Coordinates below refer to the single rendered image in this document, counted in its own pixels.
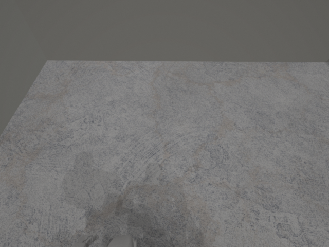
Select robot left hand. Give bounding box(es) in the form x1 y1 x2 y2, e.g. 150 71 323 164
71 233 97 247

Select left robot thigh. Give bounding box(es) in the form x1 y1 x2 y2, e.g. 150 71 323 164
108 235 137 247

